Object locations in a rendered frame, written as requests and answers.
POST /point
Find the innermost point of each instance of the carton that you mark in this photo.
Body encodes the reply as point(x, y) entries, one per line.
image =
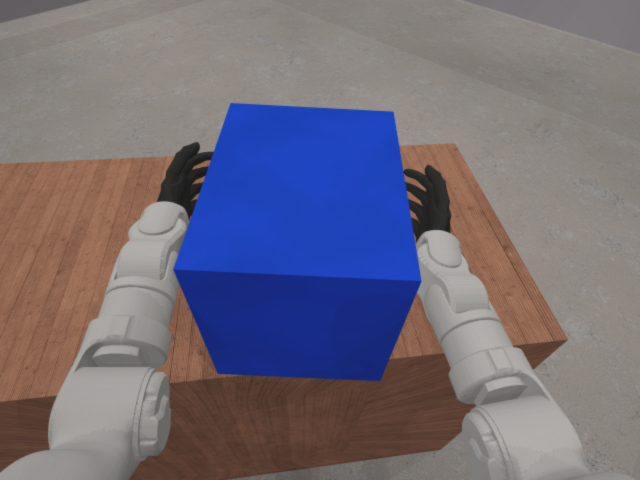
point(299, 259)

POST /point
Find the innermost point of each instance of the right robot upper arm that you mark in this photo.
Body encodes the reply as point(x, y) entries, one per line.
point(524, 439)

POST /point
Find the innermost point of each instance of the right robot forearm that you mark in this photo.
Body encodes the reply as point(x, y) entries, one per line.
point(485, 367)

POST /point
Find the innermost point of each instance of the pedestal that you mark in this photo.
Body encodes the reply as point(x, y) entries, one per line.
point(62, 227)

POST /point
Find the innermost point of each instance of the left robot upper arm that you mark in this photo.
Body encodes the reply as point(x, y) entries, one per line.
point(108, 420)

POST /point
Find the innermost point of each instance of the left robot forearm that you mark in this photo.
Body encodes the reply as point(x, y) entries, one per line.
point(132, 326)

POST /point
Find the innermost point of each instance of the robot right hand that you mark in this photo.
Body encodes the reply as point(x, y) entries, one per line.
point(435, 213)

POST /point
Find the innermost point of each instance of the robot left hand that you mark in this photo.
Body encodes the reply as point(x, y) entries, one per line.
point(178, 185)

